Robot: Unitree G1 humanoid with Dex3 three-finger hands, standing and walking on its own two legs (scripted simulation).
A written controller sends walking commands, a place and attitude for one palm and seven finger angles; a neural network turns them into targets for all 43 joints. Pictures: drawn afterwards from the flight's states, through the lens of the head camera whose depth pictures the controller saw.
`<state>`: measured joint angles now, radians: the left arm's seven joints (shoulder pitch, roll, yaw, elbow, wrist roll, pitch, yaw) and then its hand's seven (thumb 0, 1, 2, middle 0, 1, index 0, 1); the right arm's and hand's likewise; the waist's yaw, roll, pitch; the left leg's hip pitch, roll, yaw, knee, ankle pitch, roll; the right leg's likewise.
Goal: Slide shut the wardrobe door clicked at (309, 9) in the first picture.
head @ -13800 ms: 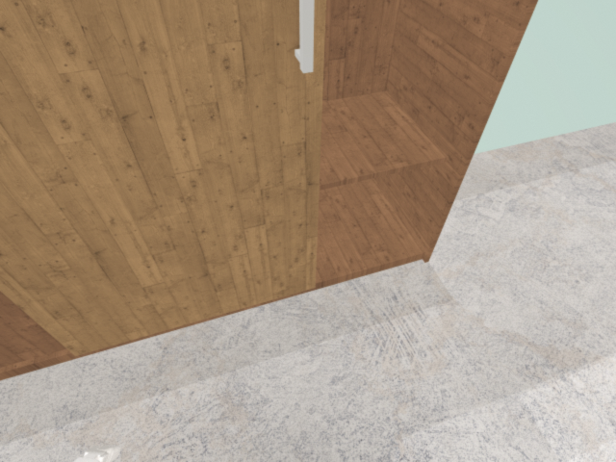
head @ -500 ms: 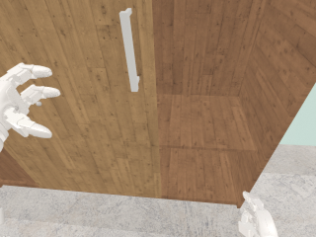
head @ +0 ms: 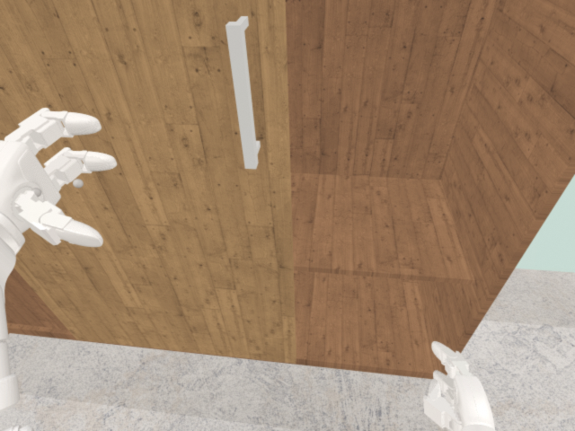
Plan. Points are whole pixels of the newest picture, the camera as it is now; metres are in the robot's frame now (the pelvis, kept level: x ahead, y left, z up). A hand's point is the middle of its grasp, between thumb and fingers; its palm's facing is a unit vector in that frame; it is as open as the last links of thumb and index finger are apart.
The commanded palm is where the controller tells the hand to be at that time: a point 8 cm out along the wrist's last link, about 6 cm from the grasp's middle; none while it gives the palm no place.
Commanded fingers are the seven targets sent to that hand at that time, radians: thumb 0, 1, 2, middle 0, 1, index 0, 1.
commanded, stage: move the hooked fingers beside the handle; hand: left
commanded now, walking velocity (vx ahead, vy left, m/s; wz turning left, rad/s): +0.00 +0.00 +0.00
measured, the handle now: (247, 98) +0.52 +0.14 +0.25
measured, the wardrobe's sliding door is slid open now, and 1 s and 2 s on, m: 0.48 0.48 0.48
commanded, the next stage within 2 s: none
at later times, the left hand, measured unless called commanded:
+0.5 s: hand (121, 160) +0.33 +0.25 +0.26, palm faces +0.09 -0.99 -0.06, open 14.0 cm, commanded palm +0.31 +0.29 +0.26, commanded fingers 0.00 -0.50 0.30 -0.30 -1.20 -0.30 -1.20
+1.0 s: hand (161, 137) +0.39 +0.23 +0.25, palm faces +0.07 -1.00 -0.02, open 14.0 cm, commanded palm +0.38 +0.28 +0.25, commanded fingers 0.00 -0.50 0.30 -0.30 -1.20 -0.30 -1.20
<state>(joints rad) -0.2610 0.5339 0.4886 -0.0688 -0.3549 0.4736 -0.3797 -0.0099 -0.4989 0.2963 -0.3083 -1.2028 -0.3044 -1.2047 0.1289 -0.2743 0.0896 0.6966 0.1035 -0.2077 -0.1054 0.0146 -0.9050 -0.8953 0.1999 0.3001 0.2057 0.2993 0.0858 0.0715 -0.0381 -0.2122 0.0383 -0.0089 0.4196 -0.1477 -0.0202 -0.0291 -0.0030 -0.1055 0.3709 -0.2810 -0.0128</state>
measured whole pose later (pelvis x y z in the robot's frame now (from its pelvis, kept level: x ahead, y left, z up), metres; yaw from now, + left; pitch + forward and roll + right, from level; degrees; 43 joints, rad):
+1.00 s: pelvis +0.01 +0.00 +0.00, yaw -2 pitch -1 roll -1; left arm -0.61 0.48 0.36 0.37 -0.23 0.37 -0.25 -0.01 -0.50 0.30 -0.31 -1.20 -0.30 -1.20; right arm 0.19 -0.28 0.05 0.74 0.09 -0.16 -0.11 0.01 -0.91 -0.90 0.20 0.30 0.21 0.30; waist 0.02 0.05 -0.04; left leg -0.24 0.05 0.01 0.41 -0.15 -0.02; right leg -0.07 0.00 -0.08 0.36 -0.28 -0.02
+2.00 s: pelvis +0.02 +0.00 +0.00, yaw -3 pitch +1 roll -1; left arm -0.72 0.48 0.37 0.55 -0.18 0.30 -0.19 -0.01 -0.50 0.30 -0.31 -1.20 -0.30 -1.20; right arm 0.29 -0.28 0.01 0.75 0.08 -0.11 -0.09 0.01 -0.91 -0.90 0.20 0.30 0.20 0.30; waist -0.03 0.04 -0.06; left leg -0.27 0.06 0.04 0.43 -0.18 -0.02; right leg -0.10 0.01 -0.05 0.36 -0.28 -0.01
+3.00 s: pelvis +0.02 +0.00 +0.00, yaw -3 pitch +1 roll -1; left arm -0.87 0.42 0.31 0.69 -0.14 0.29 -0.10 -0.01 -0.50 0.30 -0.31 -1.20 -0.30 -1.20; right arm 0.25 -0.26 0.02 0.75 0.07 -0.12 -0.09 0.01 -0.91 -0.89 0.20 0.30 0.21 0.30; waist -0.04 0.04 -0.05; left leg -0.29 0.06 0.03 0.44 -0.17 -0.02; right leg -0.11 0.01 -0.06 0.37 -0.28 -0.01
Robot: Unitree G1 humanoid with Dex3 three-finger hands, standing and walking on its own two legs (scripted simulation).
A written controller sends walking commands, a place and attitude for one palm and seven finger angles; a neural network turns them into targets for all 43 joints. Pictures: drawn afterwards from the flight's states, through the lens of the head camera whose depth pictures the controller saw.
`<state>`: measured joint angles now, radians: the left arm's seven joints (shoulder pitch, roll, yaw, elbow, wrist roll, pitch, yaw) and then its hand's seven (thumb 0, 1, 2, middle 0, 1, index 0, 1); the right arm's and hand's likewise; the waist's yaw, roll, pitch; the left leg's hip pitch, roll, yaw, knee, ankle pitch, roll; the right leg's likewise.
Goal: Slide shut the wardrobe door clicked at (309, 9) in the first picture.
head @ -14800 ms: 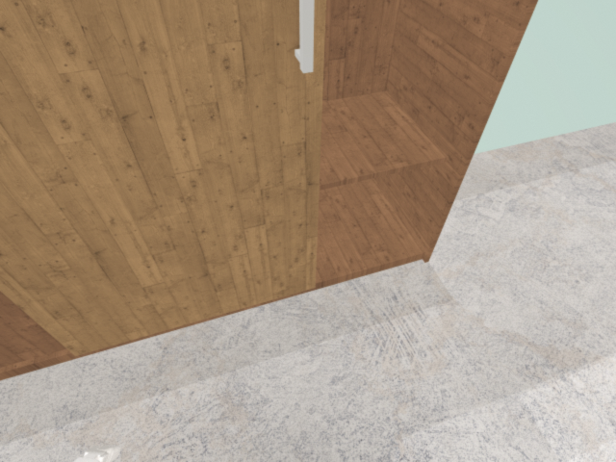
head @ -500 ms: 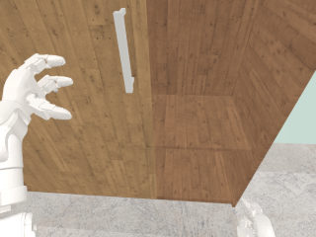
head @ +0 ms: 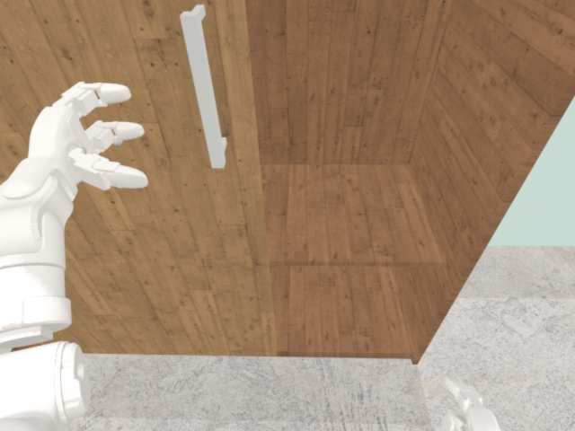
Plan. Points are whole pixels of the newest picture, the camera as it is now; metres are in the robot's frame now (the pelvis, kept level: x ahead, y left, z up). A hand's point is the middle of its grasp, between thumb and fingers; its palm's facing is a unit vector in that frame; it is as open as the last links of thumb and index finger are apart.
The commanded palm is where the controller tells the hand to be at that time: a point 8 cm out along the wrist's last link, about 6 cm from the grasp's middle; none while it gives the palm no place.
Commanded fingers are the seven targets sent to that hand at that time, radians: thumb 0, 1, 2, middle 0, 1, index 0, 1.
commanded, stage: move the hooked fingers beside the handle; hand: left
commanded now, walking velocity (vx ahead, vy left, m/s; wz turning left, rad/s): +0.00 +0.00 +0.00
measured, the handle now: (209, 93) +0.51 +0.15 +0.25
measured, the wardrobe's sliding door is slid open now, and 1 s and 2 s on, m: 0.48 0.48 0.48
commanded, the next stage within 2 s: feel for the door with the fingertips in 1.32 s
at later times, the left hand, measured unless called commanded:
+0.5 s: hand (146, 125) +0.43 +0.22 +0.24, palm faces +0.10 -0.99 -0.01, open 14.0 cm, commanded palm +0.41 +0.27 +0.24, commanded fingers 0.00 -0.50 0.30 -0.30 -1.20 -0.30 -1.20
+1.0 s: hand (147, 124) +0.43 +0.22 +0.24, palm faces +0.11 -0.99 -0.01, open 14.0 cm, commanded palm +0.41 +0.27 +0.24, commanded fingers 0.00 -0.50 0.30 -0.30 -1.20 -0.30 -1.20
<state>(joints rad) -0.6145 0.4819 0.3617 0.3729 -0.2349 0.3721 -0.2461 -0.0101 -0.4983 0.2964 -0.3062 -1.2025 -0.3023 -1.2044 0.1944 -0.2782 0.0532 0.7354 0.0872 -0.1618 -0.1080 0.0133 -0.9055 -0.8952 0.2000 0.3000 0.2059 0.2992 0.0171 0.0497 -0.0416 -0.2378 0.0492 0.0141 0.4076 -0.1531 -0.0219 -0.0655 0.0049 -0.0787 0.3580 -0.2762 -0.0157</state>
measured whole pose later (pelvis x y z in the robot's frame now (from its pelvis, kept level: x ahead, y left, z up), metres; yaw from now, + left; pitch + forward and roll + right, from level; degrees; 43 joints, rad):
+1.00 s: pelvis +0.01 +0.00 +0.00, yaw -2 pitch +1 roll -1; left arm -0.72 0.48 0.37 0.55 -0.18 0.30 -0.19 -0.01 -0.50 0.30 -0.31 -1.20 -0.30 -1.20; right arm 0.29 -0.28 0.01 0.75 0.08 -0.11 -0.09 0.01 -0.91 -0.90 0.20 0.30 0.20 0.30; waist -0.03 0.04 -0.06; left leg -0.27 0.06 0.04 0.43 -0.18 -0.02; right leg -0.10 0.01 -0.05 0.36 -0.28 -0.01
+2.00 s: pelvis +0.01 +0.01 +0.00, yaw -1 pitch +1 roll -1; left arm -0.87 0.42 0.31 0.69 -0.14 0.29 -0.10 -0.01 -0.50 0.30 -0.31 -1.20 -0.30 -1.20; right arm 0.25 -0.26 0.02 0.75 0.07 -0.12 -0.09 0.01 -0.91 -0.89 0.20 0.30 0.21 0.30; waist -0.04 0.04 -0.05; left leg -0.29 0.06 0.03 0.44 -0.17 -0.02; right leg -0.11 0.01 -0.06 0.37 -0.28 -0.01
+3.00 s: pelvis +0.00 +0.01 +0.00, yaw -1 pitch +1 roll -1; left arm -0.92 0.33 0.25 0.70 -0.14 0.28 -0.05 -0.01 -0.50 0.30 -0.31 -1.20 -0.30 -1.20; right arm 0.22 -0.25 0.03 0.77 0.07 -0.12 -0.08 0.01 -0.91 -0.89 0.20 0.30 0.21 0.30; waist -0.02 0.04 -0.05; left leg -0.29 0.05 0.02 0.43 -0.16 -0.01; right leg -0.12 0.00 -0.06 0.37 -0.28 -0.01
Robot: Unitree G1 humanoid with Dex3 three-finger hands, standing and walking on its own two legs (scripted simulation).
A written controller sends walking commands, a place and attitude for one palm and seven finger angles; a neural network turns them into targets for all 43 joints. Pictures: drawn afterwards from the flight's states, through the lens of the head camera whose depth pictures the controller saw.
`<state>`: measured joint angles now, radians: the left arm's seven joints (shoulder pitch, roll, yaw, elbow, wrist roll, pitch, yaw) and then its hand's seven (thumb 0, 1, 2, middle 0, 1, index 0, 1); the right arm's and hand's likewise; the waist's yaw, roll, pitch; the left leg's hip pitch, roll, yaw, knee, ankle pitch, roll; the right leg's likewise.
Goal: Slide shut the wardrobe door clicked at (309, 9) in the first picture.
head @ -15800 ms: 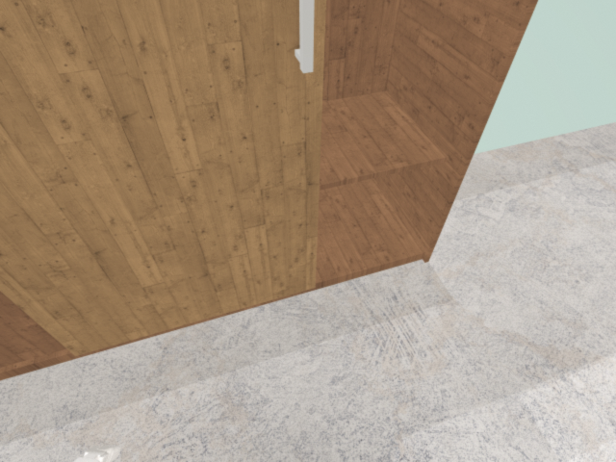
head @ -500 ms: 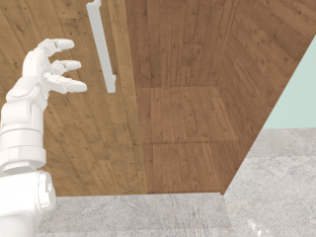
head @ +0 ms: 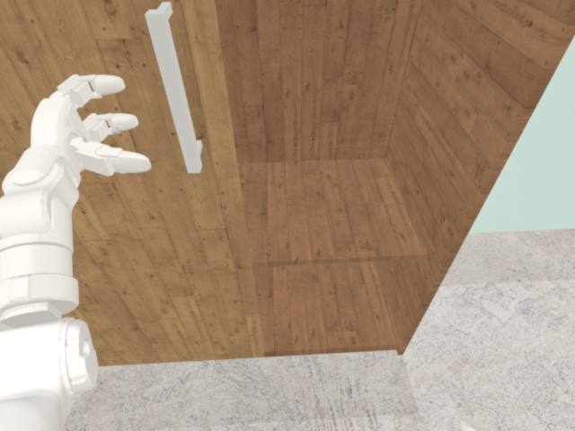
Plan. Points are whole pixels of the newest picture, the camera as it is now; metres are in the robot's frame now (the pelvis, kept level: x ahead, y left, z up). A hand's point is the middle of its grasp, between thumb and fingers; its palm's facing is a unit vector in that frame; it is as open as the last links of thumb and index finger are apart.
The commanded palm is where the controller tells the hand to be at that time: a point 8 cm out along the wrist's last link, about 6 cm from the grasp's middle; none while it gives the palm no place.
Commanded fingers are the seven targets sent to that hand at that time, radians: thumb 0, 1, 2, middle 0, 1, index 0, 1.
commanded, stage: move the hooked fingers beside the handle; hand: left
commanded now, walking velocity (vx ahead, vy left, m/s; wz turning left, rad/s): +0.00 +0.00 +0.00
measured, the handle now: (181, 96) +0.49 +0.16 +0.25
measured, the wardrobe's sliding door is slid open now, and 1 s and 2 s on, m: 0.48 0.48 0.48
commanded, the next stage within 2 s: feel for the door with the fingertips in 0.32 s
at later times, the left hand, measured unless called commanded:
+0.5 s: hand (119, 125) +0.43 +0.23 +0.24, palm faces +0.12 -0.99 -0.02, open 14.0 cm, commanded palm +0.41 +0.27 +0.24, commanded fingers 0.00 -0.50 0.30 -0.30 -1.20 -0.30 -1.20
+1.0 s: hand (146, 121) +0.44 +0.20 +0.24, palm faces +0.13 -0.99 -0.01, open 14.0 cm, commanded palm +0.42 +0.25 +0.24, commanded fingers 0.00 -0.50 0.30 -0.30 -1.20 -0.30 -1.20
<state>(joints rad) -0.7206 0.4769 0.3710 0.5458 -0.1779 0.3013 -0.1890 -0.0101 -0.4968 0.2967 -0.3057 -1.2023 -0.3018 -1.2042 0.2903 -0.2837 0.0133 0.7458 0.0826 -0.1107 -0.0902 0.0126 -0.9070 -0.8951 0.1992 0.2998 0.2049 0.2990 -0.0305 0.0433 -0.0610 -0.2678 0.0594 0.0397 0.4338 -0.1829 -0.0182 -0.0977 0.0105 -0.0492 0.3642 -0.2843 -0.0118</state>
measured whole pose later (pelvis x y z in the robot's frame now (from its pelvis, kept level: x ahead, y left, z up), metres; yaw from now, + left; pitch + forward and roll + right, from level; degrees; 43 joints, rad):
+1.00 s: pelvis +0.00 +0.00 +0.00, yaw +0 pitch +1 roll -1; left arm -0.87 0.42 0.31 0.69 -0.14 0.29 -0.10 -0.01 -0.50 0.30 -0.31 -1.20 -0.30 -1.20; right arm 0.25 -0.26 0.02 0.75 0.07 -0.12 -0.09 0.01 -0.91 -0.89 0.20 0.30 0.21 0.30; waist -0.04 0.04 -0.05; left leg -0.29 0.06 0.03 0.44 -0.17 -0.02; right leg -0.11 0.01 -0.06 0.37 -0.28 -0.01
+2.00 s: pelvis -0.01 +0.00 +0.00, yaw +1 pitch +1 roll -1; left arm -0.92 0.33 0.25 0.70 -0.14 0.28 -0.05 -0.01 -0.50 0.30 -0.31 -1.20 -0.30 -1.20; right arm 0.22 -0.25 0.03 0.77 0.07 -0.12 -0.08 0.01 -0.91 -0.89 0.20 0.30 0.21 0.30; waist -0.02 0.04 -0.05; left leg -0.29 0.05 0.02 0.43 -0.16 -0.01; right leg -0.12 0.00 -0.06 0.37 -0.28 -0.01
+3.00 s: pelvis -0.01 +0.00 +0.00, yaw +0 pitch +0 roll -1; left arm -0.86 0.28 0.24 0.61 -0.15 0.31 0.00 -0.01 -0.50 0.30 -0.30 -1.20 -0.30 -1.20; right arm 0.21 -0.24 0.02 0.77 0.06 -0.09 -0.09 0.01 -0.91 -0.90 0.20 0.30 0.21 0.30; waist -0.02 0.04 -0.05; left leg -0.25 0.05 0.03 0.42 -0.17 -0.01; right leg -0.09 0.00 -0.05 0.36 -0.28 -0.01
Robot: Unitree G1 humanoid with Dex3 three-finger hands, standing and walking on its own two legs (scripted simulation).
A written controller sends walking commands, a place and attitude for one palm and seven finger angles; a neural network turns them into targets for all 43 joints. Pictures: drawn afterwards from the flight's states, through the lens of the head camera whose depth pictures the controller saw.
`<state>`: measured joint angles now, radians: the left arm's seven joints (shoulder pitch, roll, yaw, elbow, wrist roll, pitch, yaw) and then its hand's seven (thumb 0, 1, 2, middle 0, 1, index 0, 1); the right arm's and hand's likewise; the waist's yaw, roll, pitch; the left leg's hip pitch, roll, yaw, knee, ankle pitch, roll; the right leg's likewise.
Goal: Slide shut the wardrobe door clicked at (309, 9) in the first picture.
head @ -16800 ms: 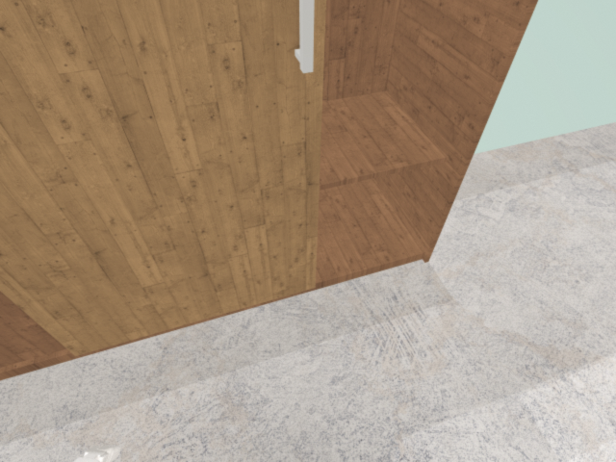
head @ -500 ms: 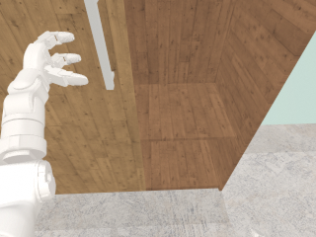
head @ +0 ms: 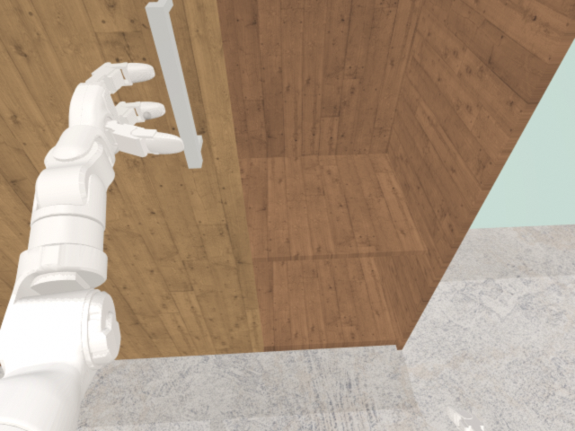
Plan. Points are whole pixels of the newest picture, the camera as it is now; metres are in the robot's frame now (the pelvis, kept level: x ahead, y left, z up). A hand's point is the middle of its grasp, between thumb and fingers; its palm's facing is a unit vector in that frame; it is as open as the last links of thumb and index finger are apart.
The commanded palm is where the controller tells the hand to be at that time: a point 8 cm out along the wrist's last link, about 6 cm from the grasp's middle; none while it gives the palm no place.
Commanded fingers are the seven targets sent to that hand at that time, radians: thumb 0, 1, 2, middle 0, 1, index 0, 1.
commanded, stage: feel for the door with the fingertips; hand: left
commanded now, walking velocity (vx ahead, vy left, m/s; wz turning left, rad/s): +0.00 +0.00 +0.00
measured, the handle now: (182, 90) +0.50 +0.16 +0.25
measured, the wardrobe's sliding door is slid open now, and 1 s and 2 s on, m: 0.48 0.48 0.48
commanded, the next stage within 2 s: slide the fingers in behind the handle in 0.14 s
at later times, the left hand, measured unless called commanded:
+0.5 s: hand (147, 111) +0.45 +0.20 +0.24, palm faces +0.11 -0.99 -0.01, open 13.8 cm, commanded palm +0.43 +0.24 +0.25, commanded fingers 0.00 -0.50 0.30 -0.30 -1.20 -0.30 -1.20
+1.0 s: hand (169, 113) +0.44 +0.16 +0.25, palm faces +0.09 -1.00 +0.00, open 14.0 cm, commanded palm +0.42 +0.22 +0.25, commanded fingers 0.00 -0.50 0.30 -0.30 -1.20 -0.30 -1.20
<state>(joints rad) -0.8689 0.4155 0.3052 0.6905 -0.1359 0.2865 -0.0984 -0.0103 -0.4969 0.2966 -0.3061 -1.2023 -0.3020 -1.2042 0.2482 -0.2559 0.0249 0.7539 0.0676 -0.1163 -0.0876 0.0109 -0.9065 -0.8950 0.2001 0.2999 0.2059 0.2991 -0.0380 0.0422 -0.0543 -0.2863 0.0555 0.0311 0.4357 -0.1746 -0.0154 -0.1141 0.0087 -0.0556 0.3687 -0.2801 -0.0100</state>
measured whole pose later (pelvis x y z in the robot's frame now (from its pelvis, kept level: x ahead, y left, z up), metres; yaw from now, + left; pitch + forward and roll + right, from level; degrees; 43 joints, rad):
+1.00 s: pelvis -0.01 +0.00 +0.00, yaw +0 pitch +1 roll -1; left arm -0.92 0.33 0.25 0.70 -0.14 0.28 -0.05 -0.01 -0.50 0.30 -0.31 -1.20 -0.30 -1.20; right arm 0.22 -0.25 0.03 0.77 0.07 -0.12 -0.08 0.01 -0.91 -0.89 0.20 0.30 0.21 0.30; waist -0.02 0.04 -0.05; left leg -0.29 0.05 0.02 0.43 -0.16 -0.01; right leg -0.12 0.00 -0.06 0.37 -0.28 -0.01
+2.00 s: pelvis +0.00 +0.00 +0.00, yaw +0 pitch +0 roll -1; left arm -0.86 0.28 0.24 0.61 -0.15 0.31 0.00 -0.01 -0.50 0.30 -0.30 -1.20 -0.30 -1.20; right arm 0.21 -0.24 0.02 0.77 0.06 -0.09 -0.09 0.01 -0.91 -0.90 0.20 0.30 0.21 0.30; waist -0.02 0.04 -0.05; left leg -0.25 0.05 0.03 0.42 -0.17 -0.01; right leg -0.09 0.00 -0.05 0.36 -0.28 -0.01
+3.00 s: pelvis +0.00 +0.00 +0.00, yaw +0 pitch +0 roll -1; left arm -0.88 0.26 0.23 0.64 -0.13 0.30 0.02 0.01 0.72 0.84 -0.42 -1.39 -0.42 -1.39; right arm 0.22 -0.24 0.02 0.78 0.05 -0.09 -0.08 0.01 -0.91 -0.90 0.20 0.30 0.21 0.30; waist -0.03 0.04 -0.05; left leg -0.25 0.05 0.04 0.41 -0.16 -0.01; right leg -0.09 0.01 -0.04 0.36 -0.27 -0.01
